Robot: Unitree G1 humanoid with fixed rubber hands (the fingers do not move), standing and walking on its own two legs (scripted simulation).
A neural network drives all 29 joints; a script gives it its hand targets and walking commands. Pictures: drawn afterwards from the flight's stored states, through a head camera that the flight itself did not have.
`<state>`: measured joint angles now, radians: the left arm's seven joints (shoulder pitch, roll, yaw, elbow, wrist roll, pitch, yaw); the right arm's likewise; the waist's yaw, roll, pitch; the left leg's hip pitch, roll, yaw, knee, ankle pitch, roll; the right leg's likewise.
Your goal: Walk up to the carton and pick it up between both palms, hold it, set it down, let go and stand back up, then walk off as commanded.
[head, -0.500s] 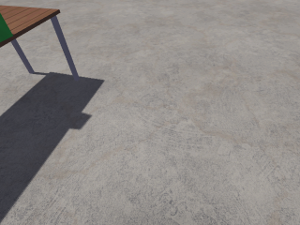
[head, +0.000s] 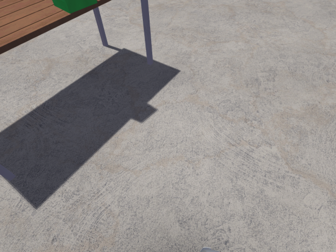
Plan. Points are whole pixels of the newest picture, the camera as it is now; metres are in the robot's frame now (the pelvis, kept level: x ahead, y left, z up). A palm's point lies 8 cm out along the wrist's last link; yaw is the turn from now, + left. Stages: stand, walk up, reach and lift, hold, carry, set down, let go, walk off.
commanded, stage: walk up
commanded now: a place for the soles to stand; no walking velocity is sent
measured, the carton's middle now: out of the picture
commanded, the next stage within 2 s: none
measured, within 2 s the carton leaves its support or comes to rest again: neither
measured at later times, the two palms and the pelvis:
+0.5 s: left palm out of the picture +0.17 +0.36 -0.11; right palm (250, 178) +0.35 -0.22 -0.10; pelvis +0.17 +0.04 +0.00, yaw +15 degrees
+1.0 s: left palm (68, 184) +0.34 +0.32 -0.10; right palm (235, 128) +0.54 -0.22 -0.11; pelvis +0.35 +0.02 +0.00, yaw +24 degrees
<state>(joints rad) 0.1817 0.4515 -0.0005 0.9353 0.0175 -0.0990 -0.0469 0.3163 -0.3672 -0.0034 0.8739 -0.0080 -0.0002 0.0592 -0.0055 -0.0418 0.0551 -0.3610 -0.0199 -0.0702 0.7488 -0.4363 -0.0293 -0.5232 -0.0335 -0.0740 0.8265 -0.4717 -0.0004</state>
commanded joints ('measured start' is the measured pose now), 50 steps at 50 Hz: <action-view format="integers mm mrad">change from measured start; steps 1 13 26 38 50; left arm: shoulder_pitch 244 94 -274 -31 73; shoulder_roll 284 254 142 275 219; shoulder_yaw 155 162 74 162 164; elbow -26 -81 -241 -128 -118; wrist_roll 17 -11 -24 -7 -6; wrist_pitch -58 -20 -13 0 5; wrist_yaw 26 19 5 9 20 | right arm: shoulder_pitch -186 -297 105 3 -121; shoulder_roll -149 -226 -342 -296 -263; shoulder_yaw -61 -93 -121 -96 -96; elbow -132 -93 -23 -18 -63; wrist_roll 25 4 17 14 20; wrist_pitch -60 -41 -92 -74 -66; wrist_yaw -26 0 -116 -92 -75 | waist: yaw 192 123 -109 75 106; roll -136 -37 171 -84 -59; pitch -249 101 -178 -18 62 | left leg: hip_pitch -225 -385 725 -413 -383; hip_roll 13 169 302 87 143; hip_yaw -111 104 -396 -3 65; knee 222 147 -200 622 306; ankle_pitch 176 57 845 91 103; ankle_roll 89 29 299 64 30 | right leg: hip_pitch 688 568 -508 351 510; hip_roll -199 -372 -72 -383 -320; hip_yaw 346 150 133 557 167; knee -496 -498 455 -635 -473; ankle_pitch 80 578 -74 -319 482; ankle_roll -53 -194 -15 -24 -69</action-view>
